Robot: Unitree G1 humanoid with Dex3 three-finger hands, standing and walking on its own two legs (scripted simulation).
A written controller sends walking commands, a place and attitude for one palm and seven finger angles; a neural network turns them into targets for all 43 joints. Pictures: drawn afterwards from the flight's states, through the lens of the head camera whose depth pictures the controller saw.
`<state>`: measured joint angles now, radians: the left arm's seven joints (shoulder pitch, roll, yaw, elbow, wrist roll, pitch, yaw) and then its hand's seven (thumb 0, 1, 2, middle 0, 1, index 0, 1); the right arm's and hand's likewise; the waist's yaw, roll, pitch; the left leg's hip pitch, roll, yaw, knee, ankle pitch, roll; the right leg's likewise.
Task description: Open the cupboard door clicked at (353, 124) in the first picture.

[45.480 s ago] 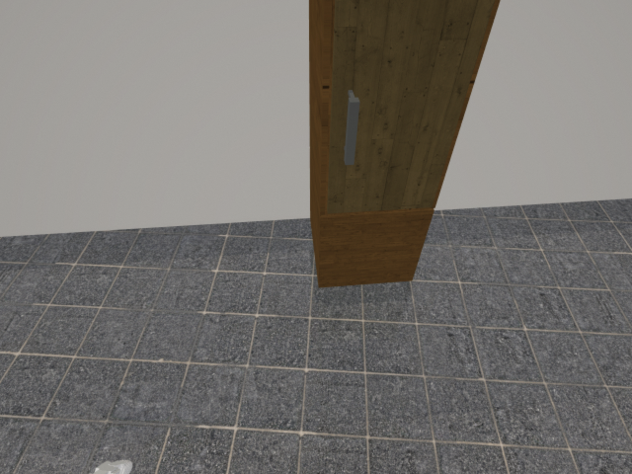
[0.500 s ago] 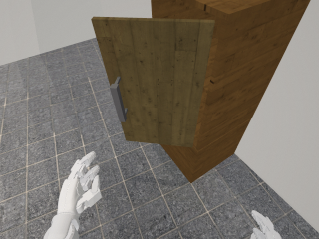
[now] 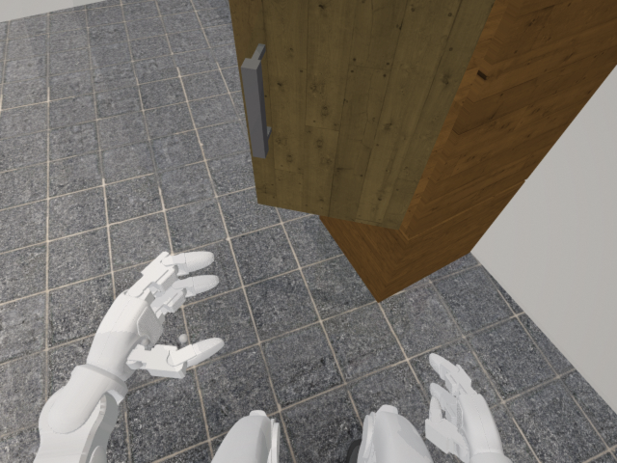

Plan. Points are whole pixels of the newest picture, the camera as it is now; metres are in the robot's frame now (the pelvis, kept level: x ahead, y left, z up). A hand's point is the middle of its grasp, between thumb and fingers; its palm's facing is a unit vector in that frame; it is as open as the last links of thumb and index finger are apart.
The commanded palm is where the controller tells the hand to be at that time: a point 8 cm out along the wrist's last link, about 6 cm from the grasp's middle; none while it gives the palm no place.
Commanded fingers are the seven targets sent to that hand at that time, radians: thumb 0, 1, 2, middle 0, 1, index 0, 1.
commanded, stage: raise the hand with hooked fingers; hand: left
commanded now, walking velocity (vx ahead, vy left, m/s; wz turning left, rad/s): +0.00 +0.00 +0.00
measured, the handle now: (260, 104) +0.63 +0.12 +0.06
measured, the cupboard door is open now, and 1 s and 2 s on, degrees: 49 49 49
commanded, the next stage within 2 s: move the hooked fingers beside the handle in 1.36 s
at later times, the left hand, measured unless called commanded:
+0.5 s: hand (114, 297) +0.28 +0.24 +0.07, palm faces -0.11 -0.99 -0.06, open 13.3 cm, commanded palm +0.26 +0.29 +0.07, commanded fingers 0.00 -0.50 0.30 -0.30 -1.20 -0.30 -1.20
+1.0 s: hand (92, 262) +0.32 +0.27 +0.08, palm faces -0.14 -0.99 -0.03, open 14.0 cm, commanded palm +0.29 +0.32 +0.09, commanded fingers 0.00 -0.50 0.30 -0.30 -1.20 -0.30 -1.20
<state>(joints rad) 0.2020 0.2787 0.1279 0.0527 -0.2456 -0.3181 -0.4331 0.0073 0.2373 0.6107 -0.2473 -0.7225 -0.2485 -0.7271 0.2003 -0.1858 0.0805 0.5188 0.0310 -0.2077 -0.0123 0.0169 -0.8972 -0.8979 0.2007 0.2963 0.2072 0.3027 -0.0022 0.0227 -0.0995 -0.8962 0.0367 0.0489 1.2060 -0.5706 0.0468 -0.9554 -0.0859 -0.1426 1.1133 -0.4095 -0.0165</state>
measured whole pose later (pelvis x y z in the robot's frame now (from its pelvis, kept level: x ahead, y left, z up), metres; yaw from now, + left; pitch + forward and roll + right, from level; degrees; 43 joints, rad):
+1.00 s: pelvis +0.03 +0.00 +0.03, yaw +0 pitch +15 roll -3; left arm -0.04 0.49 0.45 0.46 -0.38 -0.27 -0.68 -0.01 -0.50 0.30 -0.30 -1.19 -0.30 -1.20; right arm 0.29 -0.31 0.04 0.53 0.04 -0.21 -0.03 0.02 -0.90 -0.90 0.20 0.30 0.21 0.30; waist -0.04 0.02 -0.10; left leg -0.76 0.04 0.04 1.04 -0.53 0.04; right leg -0.82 -0.04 -0.13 0.94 -0.37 -0.01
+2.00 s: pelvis +0.03 +0.00 +0.03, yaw -1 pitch +18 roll -2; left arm -0.37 0.49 0.39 0.68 -0.28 -0.29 -0.57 -0.01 -0.50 0.30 -0.30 -1.20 -0.30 -1.20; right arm 0.34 -0.30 0.05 0.55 0.03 -0.15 -0.04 0.01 -0.90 -0.90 0.20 0.30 0.21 0.30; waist -0.07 0.01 -0.10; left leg -0.84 0.04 0.05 1.04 -0.52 0.04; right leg -0.91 -0.04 -0.11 0.96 -0.37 -0.02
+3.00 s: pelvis +0.02 +0.00 +0.00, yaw -3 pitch +27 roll -4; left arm -1.08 0.70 0.44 1.26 -0.06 -0.34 -0.45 -0.01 -0.50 0.30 -0.30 -1.20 -0.30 -1.20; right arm 0.39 -0.30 0.08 0.58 -0.01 0.03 -0.01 0.01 -0.90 -0.90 0.20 0.30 0.20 0.30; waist -0.25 0.02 -0.09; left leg -1.08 0.07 0.05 1.16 -0.55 0.04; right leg -1.14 -0.02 -0.12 1.03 -0.36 -0.02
